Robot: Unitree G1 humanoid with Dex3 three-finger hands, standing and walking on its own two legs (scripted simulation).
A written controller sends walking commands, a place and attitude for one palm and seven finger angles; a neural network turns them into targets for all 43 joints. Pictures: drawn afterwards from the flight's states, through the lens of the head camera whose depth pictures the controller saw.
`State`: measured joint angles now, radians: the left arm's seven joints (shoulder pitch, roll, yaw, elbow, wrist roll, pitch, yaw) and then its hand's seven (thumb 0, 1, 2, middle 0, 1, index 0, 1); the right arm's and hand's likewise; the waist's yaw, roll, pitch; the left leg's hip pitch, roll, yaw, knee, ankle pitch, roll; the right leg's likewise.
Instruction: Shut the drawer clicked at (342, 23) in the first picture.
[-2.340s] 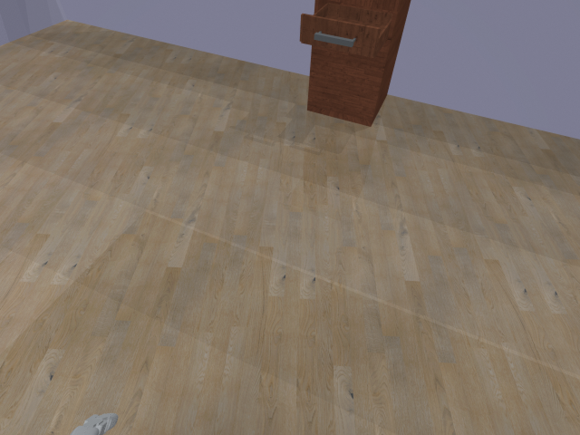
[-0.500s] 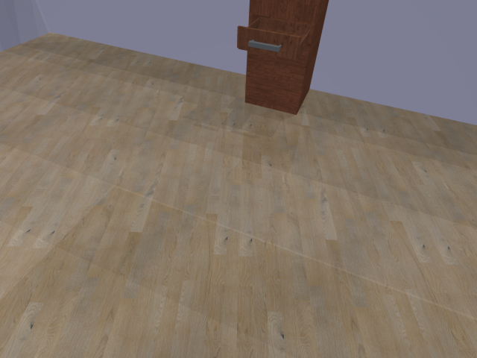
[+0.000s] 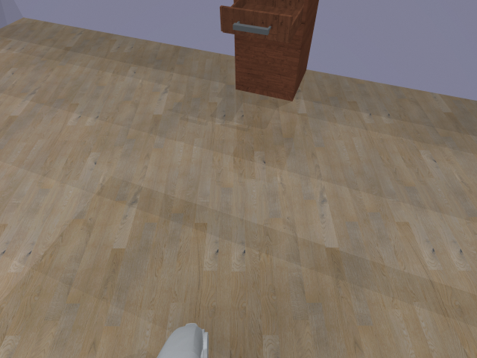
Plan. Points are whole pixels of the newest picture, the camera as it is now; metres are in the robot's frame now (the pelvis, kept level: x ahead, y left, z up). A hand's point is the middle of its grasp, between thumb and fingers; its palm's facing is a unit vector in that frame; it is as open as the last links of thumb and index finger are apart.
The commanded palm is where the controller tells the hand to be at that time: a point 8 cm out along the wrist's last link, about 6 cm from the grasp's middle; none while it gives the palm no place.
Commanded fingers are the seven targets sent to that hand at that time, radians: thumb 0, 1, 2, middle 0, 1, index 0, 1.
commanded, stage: walk to a spot facing it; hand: left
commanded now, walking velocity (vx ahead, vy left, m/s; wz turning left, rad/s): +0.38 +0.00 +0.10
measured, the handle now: (252, 27) +1.63 +0.04 -0.17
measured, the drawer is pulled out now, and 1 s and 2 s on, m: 0.26 0.26 0.26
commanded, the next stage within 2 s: turn to face it in 1.96 s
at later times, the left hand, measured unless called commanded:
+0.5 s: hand (153, 277) +0.30 +0.22 -0.17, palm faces +0.07 -0.98 -0.17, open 7.3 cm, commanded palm none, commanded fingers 0.00 0.90 0.90 -0.20 -0.30 -0.20 -0.30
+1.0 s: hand (188, 201) +0.51 +0.17 -0.16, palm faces +0.09 -0.97 -0.23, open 7.1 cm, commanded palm none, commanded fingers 0.00 0.90 0.90 -0.20 -0.30 -0.20 -0.30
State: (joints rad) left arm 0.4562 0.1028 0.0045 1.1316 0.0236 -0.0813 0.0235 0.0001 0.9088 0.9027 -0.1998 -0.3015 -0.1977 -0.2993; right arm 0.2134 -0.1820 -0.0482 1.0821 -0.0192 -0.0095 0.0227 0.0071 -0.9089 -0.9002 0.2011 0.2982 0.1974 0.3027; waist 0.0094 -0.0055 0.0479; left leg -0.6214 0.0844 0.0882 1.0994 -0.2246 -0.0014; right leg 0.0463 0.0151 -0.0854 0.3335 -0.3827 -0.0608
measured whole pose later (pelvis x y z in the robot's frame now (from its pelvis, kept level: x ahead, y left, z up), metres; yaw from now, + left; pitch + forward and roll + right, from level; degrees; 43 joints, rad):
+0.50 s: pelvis +0.24 +0.04 +0.00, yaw +1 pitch -1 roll +0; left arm 0.22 0.18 0.06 1.01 0.03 -0.01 0.00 0.01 0.93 0.90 -0.20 -0.30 -0.19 -0.30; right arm 0.35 -0.16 -0.04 1.10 -0.01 -0.07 -0.01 0.00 -0.93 -0.90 0.20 0.30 0.20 0.30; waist 0.01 -0.04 0.02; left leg -0.10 -0.06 0.15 0.37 -0.25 0.10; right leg -0.62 -0.16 -0.03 0.99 -0.14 0.03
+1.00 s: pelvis +0.48 -0.02 +0.00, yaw +3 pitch -1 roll -1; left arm 0.26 0.18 0.06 1.06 0.02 -0.08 0.02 -0.02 0.96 0.90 -0.20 -0.30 -0.20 -0.30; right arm 0.27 -0.17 -0.07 1.07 -0.03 -0.01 0.01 0.00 -0.91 -0.90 0.20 0.30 0.20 0.30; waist -0.02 0.02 0.04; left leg -0.57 0.13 0.05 1.10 -0.24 -0.01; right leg -0.15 -0.03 -0.19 0.41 -0.25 -0.04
